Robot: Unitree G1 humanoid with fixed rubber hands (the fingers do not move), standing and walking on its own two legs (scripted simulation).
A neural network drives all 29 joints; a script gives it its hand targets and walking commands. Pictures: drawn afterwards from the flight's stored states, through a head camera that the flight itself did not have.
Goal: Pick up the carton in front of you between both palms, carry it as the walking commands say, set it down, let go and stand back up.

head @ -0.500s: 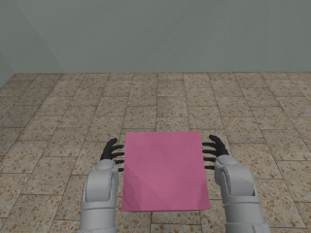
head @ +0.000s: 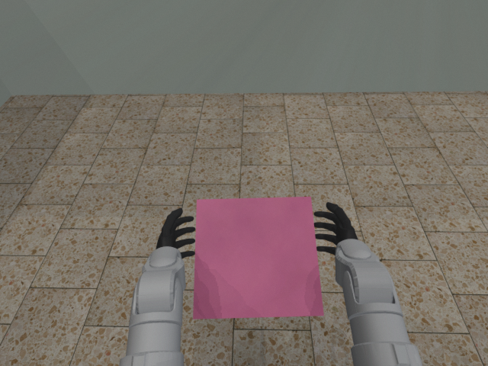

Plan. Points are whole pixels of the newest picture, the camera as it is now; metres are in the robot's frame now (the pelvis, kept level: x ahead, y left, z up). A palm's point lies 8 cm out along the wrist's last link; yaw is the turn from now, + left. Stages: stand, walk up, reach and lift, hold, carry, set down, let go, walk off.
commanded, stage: carry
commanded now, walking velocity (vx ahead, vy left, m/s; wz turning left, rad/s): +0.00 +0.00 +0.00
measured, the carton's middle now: (254, 260) +0.33 +0.00 -0.10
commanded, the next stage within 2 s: hold in 0.76 s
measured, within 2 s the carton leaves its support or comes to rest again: neither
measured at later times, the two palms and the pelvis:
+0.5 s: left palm (172, 254) +0.28 +0.14 +0.03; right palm (350, 247) +0.28 -0.15 +0.03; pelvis +0.00 -0.01 +0.00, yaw +0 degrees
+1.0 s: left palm (189, 255) +0.28 +0.11 +0.03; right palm (373, 264) +0.25 -0.18 +0.03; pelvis +0.00 +0.00 +0.01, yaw -8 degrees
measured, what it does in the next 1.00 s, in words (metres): stands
